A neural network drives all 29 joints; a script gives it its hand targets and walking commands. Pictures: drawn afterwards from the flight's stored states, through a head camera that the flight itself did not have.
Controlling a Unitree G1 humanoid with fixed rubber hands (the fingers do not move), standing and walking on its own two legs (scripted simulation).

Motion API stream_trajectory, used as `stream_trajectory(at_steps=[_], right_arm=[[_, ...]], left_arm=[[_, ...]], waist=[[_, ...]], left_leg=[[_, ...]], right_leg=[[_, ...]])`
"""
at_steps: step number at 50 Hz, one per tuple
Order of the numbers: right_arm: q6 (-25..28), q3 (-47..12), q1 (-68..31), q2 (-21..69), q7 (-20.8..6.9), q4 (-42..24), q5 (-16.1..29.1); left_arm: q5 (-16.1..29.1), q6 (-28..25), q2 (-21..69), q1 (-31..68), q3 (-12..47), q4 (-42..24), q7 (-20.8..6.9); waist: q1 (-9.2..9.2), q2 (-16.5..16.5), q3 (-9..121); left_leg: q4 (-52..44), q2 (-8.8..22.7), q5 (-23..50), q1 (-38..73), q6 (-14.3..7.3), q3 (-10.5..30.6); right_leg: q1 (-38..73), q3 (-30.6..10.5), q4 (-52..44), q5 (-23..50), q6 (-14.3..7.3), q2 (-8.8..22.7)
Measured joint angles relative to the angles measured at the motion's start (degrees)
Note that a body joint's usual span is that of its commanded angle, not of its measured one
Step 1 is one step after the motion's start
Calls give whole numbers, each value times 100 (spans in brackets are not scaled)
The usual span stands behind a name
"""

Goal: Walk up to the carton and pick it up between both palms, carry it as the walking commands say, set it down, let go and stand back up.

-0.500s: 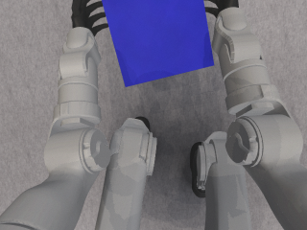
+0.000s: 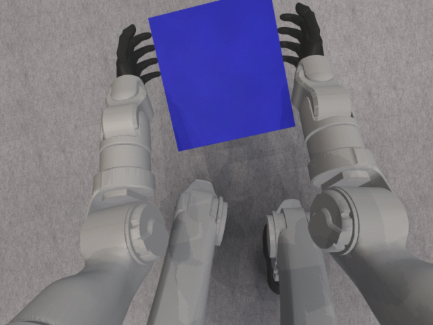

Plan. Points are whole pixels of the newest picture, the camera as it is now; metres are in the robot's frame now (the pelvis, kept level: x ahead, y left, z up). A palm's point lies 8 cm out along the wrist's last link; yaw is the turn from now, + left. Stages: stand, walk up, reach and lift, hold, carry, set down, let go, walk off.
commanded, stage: reach and lift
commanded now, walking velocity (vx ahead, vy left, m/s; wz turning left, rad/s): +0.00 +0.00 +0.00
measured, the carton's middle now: (223, 85) +0.51 +0.11 -0.19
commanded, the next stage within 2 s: none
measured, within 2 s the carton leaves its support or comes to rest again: neither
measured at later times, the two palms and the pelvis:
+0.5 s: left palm (115, 72) +0.45 +0.24 -0.03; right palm (329, 51) +0.52 -0.03 -0.02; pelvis +0.01 +0.00 +0.05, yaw +1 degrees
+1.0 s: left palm (88, 62) +0.44 +0.24 +0.05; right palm (360, 35) +0.50 -0.03 +0.05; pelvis +0.02 +0.00 +0.11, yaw +1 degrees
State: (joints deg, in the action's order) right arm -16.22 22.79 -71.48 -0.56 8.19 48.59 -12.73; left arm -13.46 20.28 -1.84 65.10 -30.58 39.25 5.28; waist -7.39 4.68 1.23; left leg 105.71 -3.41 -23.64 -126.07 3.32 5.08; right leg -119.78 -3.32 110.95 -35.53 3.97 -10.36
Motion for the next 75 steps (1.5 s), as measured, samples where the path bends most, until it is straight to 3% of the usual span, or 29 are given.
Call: stream_trajectory(at_steps=[31, 75], right_arm=[[-25, 86, 999, 375, -46, -282, -169], [224, -33, 2611, 776, -178, -582, -216]], left_arm=[[-81, -27, 406, -905, -57, -230, 47], [-178, -282, 989, -2479, 183, -620, 215]], waist=[[21, -69, 646], [103, -125, 1060]], left_leg=[[-1050, -110, -30, 1310, 42, 131], [-3055, -152, 142, 3889, -61, 252]], right_leg=[[1276, -103, -1142, 106, -79, 5], [3859, -300, -3318, 455, -186, 151]])
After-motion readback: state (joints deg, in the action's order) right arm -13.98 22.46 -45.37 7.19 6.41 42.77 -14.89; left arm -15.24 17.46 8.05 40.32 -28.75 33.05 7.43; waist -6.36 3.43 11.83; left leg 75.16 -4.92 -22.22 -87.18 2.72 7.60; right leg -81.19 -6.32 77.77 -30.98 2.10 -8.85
